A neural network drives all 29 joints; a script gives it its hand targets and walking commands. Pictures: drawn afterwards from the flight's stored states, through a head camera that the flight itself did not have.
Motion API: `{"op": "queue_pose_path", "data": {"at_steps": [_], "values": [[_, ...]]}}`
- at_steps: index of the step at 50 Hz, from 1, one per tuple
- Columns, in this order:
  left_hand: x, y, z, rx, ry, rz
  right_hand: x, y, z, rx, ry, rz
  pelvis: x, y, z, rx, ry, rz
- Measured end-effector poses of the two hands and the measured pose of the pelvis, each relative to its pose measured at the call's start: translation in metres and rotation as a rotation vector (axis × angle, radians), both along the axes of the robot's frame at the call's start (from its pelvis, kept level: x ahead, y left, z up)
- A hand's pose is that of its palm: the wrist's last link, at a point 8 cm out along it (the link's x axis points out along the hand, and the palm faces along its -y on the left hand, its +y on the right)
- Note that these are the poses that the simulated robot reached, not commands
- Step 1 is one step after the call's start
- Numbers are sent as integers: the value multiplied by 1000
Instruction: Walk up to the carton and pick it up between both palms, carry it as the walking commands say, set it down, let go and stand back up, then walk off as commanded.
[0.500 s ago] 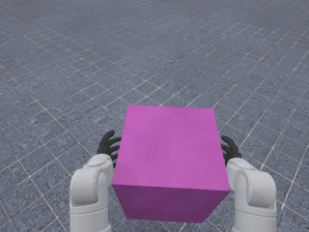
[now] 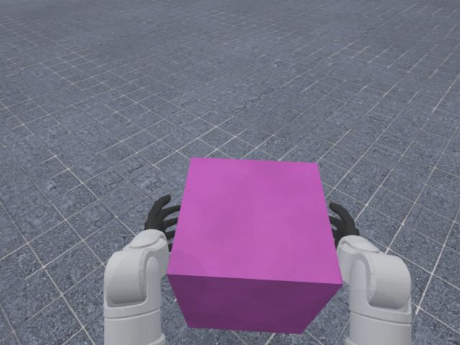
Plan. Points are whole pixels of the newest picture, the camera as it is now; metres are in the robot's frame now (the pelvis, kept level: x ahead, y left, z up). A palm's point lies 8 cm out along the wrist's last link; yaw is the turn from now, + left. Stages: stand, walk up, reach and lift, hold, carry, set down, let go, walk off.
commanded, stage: carry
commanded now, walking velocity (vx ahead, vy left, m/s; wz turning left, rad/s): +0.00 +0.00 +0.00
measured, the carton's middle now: (248, 250) +0.29 +0.00 +0.04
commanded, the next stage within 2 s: none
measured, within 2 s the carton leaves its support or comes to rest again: neither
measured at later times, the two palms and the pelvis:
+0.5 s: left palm (165, 240) +0.26 +0.13 +0.10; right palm (355, 249) +0.26 -0.17 +0.09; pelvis +0.00 -0.01 +0.00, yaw +0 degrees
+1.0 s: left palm (165, 241) +0.26 +0.13 +0.10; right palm (356, 250) +0.26 -0.17 +0.09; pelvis +0.00 -0.01 +0.00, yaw +0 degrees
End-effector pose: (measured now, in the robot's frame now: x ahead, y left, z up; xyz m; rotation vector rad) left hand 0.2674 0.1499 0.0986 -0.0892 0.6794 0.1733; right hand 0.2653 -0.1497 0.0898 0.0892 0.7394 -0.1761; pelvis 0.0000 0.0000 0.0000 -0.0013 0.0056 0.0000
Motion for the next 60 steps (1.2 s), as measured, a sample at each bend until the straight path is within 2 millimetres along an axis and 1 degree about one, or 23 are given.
{"op": "queue_pose_path", "data": {"at_steps": [18, 36, 60], "values": [[-1, -16, 4, 18, 2, 0, -1, -15, -2, 19, 2, 0, -1, -14, 1, 19, -1, 0], [-5, -16, 4, 17, -1, -1, -5, -16, -1, 18, -2, -1, -4, -14, 1, 20, -6, -1], [-5, -16, 3, 17, 4, -1, -5, -16, -2, 17, 3, -1, -4, -15, 1, 20, -6, -1]]}}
